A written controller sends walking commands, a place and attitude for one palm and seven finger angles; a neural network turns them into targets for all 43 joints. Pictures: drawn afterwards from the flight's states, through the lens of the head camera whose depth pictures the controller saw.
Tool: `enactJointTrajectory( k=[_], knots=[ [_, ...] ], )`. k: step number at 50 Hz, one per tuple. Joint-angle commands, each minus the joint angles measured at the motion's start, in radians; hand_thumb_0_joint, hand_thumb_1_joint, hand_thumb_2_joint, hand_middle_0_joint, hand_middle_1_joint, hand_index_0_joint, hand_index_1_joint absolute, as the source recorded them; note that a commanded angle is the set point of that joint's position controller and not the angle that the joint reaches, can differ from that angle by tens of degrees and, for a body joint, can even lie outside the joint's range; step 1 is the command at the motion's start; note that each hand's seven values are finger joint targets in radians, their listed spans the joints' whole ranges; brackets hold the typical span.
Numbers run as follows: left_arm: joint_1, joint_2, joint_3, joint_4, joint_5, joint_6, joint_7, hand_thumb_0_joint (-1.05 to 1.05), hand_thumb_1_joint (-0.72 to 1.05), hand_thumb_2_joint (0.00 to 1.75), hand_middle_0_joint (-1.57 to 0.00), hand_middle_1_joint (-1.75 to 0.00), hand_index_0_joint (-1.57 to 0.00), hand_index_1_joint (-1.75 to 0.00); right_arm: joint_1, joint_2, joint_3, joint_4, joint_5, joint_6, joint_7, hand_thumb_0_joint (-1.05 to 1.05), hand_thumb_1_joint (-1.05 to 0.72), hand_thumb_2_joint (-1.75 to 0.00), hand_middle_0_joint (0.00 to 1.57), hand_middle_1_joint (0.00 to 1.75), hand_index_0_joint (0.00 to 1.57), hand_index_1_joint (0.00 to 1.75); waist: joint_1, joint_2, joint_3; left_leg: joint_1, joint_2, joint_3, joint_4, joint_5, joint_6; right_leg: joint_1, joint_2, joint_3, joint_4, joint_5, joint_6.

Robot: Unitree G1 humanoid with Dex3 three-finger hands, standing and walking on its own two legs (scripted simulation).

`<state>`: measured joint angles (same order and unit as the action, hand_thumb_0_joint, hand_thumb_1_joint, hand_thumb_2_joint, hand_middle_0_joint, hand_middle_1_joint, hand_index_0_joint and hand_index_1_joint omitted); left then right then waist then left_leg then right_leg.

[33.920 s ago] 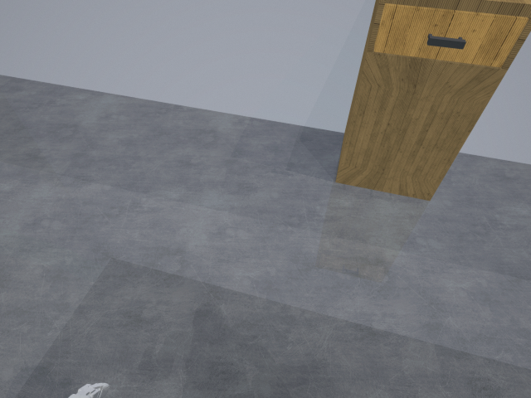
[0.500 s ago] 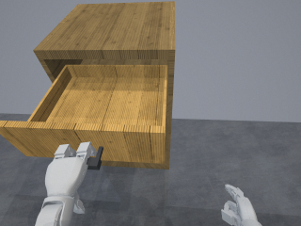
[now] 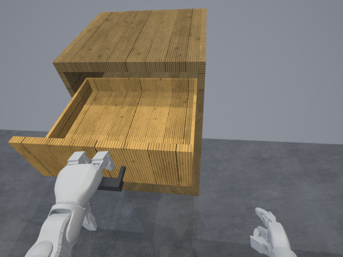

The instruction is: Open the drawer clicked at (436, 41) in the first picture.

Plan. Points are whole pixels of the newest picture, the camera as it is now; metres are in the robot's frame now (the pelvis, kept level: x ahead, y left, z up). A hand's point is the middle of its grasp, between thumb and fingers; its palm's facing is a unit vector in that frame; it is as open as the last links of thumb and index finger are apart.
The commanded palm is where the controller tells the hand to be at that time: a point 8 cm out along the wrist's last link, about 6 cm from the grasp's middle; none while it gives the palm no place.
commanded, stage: lift the hand off the handle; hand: left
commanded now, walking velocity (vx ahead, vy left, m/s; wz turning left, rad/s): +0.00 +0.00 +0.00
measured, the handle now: (101, 175) +0.28 +0.23 +0.03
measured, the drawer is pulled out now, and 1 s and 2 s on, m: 0.30 0.30 0.30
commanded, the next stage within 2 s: draw the hand back to the body in 0.88 s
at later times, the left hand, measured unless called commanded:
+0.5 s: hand (75, 166) +0.25 +0.24 +0.13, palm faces +0.11 -0.08 -0.99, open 13.5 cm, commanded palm +0.21 +0.23 +0.19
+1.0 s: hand (71, 150) +0.25 +0.23 +0.17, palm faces +0.13 -0.09 -0.99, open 13.8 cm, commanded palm +0.21 +0.23 +0.23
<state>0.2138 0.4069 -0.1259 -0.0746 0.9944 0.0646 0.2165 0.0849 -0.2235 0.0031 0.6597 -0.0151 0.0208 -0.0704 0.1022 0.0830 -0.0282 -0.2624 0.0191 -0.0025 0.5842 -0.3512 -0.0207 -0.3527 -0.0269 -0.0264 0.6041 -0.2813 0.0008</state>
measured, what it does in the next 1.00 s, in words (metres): stands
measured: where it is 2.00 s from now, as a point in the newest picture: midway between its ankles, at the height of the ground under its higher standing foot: outside the picture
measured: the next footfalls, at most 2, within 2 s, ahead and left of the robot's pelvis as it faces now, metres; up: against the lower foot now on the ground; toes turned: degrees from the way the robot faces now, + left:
none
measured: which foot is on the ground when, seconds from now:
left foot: down 0.00-1.00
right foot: down 0.00-1.00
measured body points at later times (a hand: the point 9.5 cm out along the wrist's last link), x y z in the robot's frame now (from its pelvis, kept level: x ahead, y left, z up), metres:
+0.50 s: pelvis +0.00 +0.01 +0.01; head +0.00 -0.04 +0.46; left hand +0.23 +0.24 +0.18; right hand +0.24 -0.18 -0.08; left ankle -0.03 +0.13 -0.73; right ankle +0.02 -0.12 -0.73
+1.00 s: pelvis -0.01 +0.00 +0.01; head -0.01 -0.05 +0.46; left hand +0.24 +0.23 +0.22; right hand +0.23 -0.20 -0.08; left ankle -0.03 +0.13 -0.73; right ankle +0.02 -0.12 -0.73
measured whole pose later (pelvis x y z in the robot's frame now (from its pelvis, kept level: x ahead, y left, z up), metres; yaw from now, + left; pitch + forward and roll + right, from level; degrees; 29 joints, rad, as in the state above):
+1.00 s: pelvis -0.01 +0.00 +0.01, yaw +0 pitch -2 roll +0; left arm 0.07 0.53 -0.02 -0.34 0.83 0.17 -0.11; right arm 0.06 -0.27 0.04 0.63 0.04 0.08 -0.01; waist 0.11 0.13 0.00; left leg -0.11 0.02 0.00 0.41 -0.26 -0.02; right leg -0.19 -0.03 -0.03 0.43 -0.19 0.01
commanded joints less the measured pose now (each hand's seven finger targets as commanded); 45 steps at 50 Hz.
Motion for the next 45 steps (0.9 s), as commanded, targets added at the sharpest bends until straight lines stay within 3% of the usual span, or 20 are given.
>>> enactJointTrajectory(
  k=[1, 9, 12, 14, 15, 19, 22, 24, 25, 27, 29, 30, 32, 34, 36, 39, 40, 42, 44, 45],
  knots=[
    [-0.314, 0.206, 0.183, -0.288, -0.015, -0.011, 0.049, 0.00, -0.50, 0.30, -0.30, -1.20, -0.30, -1.20, -0.165, -0.084, -0.022, -0.156, 0.001, -0.059, -0.014, 0.00, -0.90, -0.90, 0.20, 0.30, 0.20, 0.30, -0.012, -0.034, -0.200, 0.036, -0.051, 0.028, -0.109, 0.241, 0.029, 0.168, 0.032, -0.003, -0.125, 0.167, -0.018],
    [-0.257, 0.233, 0.221, -0.330, -0.036, -0.008, 0.008, 0.00, -0.50, 0.30, -0.30, -1.20, -0.30, -1.20, -0.188, -0.090, -0.017, -0.162, 0.007, -0.058, -0.005, 0.00, -0.90, -0.90, 0.20, 0.30, 0.20, 0.30, 0.004, -0.035, -0.190, 0.076, -0.041, 0.025, -0.147, 0.313, 0.023, 0.223, 0.032, -0.005, -0.157, 0.227, -0.017],
    [-0.294, 0.201, 0.171, -0.363, -0.045, 0.010, -0.023, 0.00, -0.50, 0.30, -0.30, -1.20, -0.30, -1.20, -0.190, -0.092, -0.011, -0.161, 0.009, -0.049, 0.001, 0.00, -0.90, -0.90, 0.20, 0.30, 0.20, 0.30, -0.003, -0.019, -0.168, 0.078, -0.042, 0.027, -0.170, 0.320, 0.024, 0.229, 0.031, -0.024, -0.166, 0.223, -0.016],
    [-0.304, 0.245, 0.207, -0.397, -0.053, 0.019, -0.041, 0.00, -0.50, 0.30, -0.30, -1.20, -0.30, -1.20, -0.207, -0.095, -0.008, -0.170, 0.016, -0.046, 0.005, 0.00, -0.90, -0.90, 0.20, 0.30, 0.20, 0.30, 0.002, -0.015, -0.191, 0.107, -0.037, 0.021, -0.178, 0.334, 0.023, 0.253, 0.036, -0.015, -0.177, 0.229, -0.017],
    [-0.298, 0.218, 0.176, -0.398, -0.048, 0.022, -0.054, 0.00, -0.50, 0.30, -0.30, -1.20, -0.30, -1.20, -0.198, -0.089, 0.000, -0.171, 0.011, -0.047, 0.007, 0.00, -0.90, -0.90, 0.20, 0.30, 0.20, 0.30, 0.007, -0.032, -0.208, 0.109, -0.041, 0.025, -0.178, 0.339, 0.029, 0.264, 0.027, -0.023, -0.175, 0.229, -0.014],
    [-0.315, 0.287, 0.236, -0.416, -0.067, 0.028, -0.093, 0.00, -0.50, 0.30, -0.30, -1.20, -0.30, -1.20, -0.219, -0.099, 0.002, -0.172, 0.019, -0.036, 0.008, 0.00, -0.90, -0.90, 0.20, 0.30, 0.20, 0.30, 0.008, -0.028, -0.168, 0.119, -0.032, 0.019, -0.203, 0.339, 0.025, 0.282, 0.033, -0.013, -0.201, 0.238, -0.015],
    [-0.367, 0.257, 0.194, -0.395, -0.073, 0.031, -0.120, 0.00, -0.50, 0.30, -0.30, -1.20, -0.30, -1.20, -0.208, -0.099, 0.004, -0.165, 0.018, -0.029, 0.009, 0.00, -0.90, -0.90, 0.20, 0.30, 0.20, 0.30, 0.001, -0.018, -0.147, 0.114, -0.036, 0.024, -0.222, 0.332, 0.026, 0.282, 0.029, -0.024, -0.213, 0.220, -0.014],
    [-0.392, 0.314, 0.243, -0.392, -0.085, 0.045, -0.136, 0.00, -0.50, 0.30, -0.30, -1.20, -0.30, -1.20, -0.225, -0.103, 0.007, -0.167, 0.030, -0.026, 0.012, 0.00, -0.90, -0.90, 0.20, 0.30, 0.20, 0.30, 0.001, 0.001, -0.154, 0.125, -0.030, 0.023, -0.226, 0.326, 0.022, 0.292, 0.033, -0.012, -0.223, 0.215, -0.014],
    [-0.406, 0.257, 0.182, -0.381, -0.075, 0.050, -0.151, 0.00, -0.50, 0.30, -0.30, -1.20, -0.30, -1.20, -0.219, -0.094, 0.017, -0.170, 0.023, -0.026, 0.017, 0.00, -0.90, -0.90, 0.20, 0.30, 0.20, 0.30, 0.005, -0.015, -0.167, 0.119, -0.037, 0.023, -0.231, 0.332, 0.024, 0.303, 0.025, -0.022, -0.218, 0.207, -0.015],
    [-0.353, 0.249, 0.176, -0.355, -0.093, 0.073, -0.183, 0.00, -0.50, 0.30, -0.30, -1.20, -0.30, -1.20, -0.216, -0.104, 0.006, -0.169, 0.028, -0.016, 0.024, 0.00, -0.90, -0.90, 0.20, 0.30, 0.20, 0.30, 0.004, -0.043, -0.128, 0.110, -0.033, 0.027, -0.244, 0.343, 0.025, 0.304, 0.030, -0.025, -0.225, 0.231, -0.012],
    [-0.352, 0.315, 0.237, -0.419, -0.104, 0.091, -0.213, 0.00, -0.50, 0.30, -0.30, -1.20, -0.30, -1.20, -0.244, -0.113, 0.009, -0.188, 0.037, -0.009, 0.036, 0.00, -0.90, -0.90, 0.20, 0.30, 0.20, 0.30, 0.016, -0.014, -0.172, 0.121, -0.027, 0.024, -0.238, 0.372, 0.022, 0.342, 0.033, -0.010, -0.214, 0.274, -0.014],
    [-0.330, 0.259, 0.183, -0.417, -0.098, 0.100, -0.232, 0.00, -0.50, 0.30, -0.30, -1.20, -0.30, -1.20, -0.234, -0.100, 0.019, -0.197, 0.029, -0.008, 0.045, 0.00, -0.90, -0.90, 0.20, 0.30, 0.20, 0.30, 0.020, -0.036, -0.192, 0.115, -0.033, 0.030, -0.235, 0.389, 0.026, 0.356, 0.022, -0.019, -0.203, 0.282, -0.014],
    [-0.279, 0.281, 0.212, -0.424, -0.116, 0.112, -0.256, 0.00, -0.50, 0.30, -0.30, -1.20, -0.30, -1.20, -0.230, -0.113, 0.012, -0.198, 0.034, 0.009, 0.053, 0.00, -0.90, -0.90, 0.20, 0.30, 0.20, 0.30, 0.018, -0.047, -0.146, 0.095, -0.027, 0.033, -0.246, 0.384, 0.027, 0.349, 0.028, -0.020, -0.210, 0.292, -0.013],
    [-0.307, 0.379, 0.309, -0.456, -0.134, 0.119, -0.266, 0.00, -0.50, 0.30, -0.30, -1.20, -0.30, -1.20, -0.250, -0.122, 0.018, -0.206, 0.045, 0.016, 0.057, 0.00, -0.90, -0.90, 0.20, 0.30, 0.20, 0.30, 0.016, -0.033, -0.147, 0.086, -0.018, 0.030, -0.239, 0.354, 0.023, 0.348, 0.035, -0.005, -0.208, 0.272, -0.012],
    [-0.310, 0.309, 0.245, -0.471, -0.140, 0.115, -0.276, 0.00, -0.50, 0.30, -0.30, -1.20, -0.30, -1.20, -0.244, -0.108, 0.018, -0.208, 0.044, 0.022, 0.064, 0.00, -0.90, -0.90, 0.20, 0.30, 0.20, 0.30, 0.006, -0.032, -0.126, 0.087, -0.021, 0.029, -0.250, 0.355, 0.025, 0.331, 0.033, -0.017, -0.214, 0.251, -0.013],
    [-0.378, 0.395, 0.324, -0.500, -0.157, 0.104, -0.269, 0.00, -0.50, 0.30, -0.30, -1.20, -0.30, -1.20, -0.246, -0.123, 0.018, -0.216, 0.047, 0.008, 0.059, 0.00, -0.90, -0.90, 0.20, 0.30, 0.20, 0.30, 0.011, -0.024, -0.150, 0.095, -0.019, 0.024, -0.237, 0.337, 0.025, 0.328, 0.036, -0.006, -0.214, 0.236, -0.012],
    [-0.353, 0.332, 0.270, -0.451, -0.144, 0.103, -0.273, 0.00, -0.50, 0.30, -0.30, -1.20, -0.30, -1.20, -0.227, -0.110, 0.026, -0.220, 0.040, 0.004, 0.060, 0.00, -0.90, -0.90, 0.20, 0.30, 0.20, 0.30, 0.014, -0.052, -0.149, 0.087, -0.027, 0.029, -0.231, 0.337, 0.028, 0.325, 0.026, -0.013, -0.209, 0.222, -0.012],
    [-0.337, 0.304, 0.242, -0.413, -0.154, 0.107, -0.277, 0.00, -0.50, 0.30, -0.30, -1.20, -0.30, -1.20, -0.217, -0.121, 0.016, -0.207, 0.046, 0.007, 0.060, 0.00, -0.90, -0.90, 0.20, 0.30, 0.20, 0.30, 0.004, -0.046, -0.108, 0.077, -0.025, 0.035, -0.240, 0.317, 0.025, 0.299, 0.028, -0.017, -0.222, 0.210, -0.009],
    [-0.372, 0.367, 0.297, -0.447, -0.161, 0.105, -0.274, 0.00, -0.50, 0.30, -0.30, -1.20, -0.30, -1.20, -0.239, -0.129, 0.015, -0.213, 0.054, 0.002, 0.059, 0.00, -0.90, -0.90, 0.20, 0.30, 0.20, 0.30, 0.004, -0.029, -0.143, 0.089, -0.022, 0.029, -0.234, 0.312, 0.023, 0.310, 0.034, -0.003, -0.220, 0.210, -0.010],
    [-0.381, 0.295, 0.223, -0.458, -0.150, 0.098, -0.280, 0.00, -0.50, 0.30, -0.30, -1.20, -0.30, -1.20, -0.227, -0.115, 0.025, -0.225, 0.046, -0.004, 0.060, 0.00, -0.90, -0.90, 0.20, 0.30, 0.20, 0.30, 0.005, -0.035, -0.165, 0.091, -0.032, 0.030, -0.232, 0.317, 0.027, 0.319, 0.022, -0.015, -0.211, 0.204, -0.011]
  ],
)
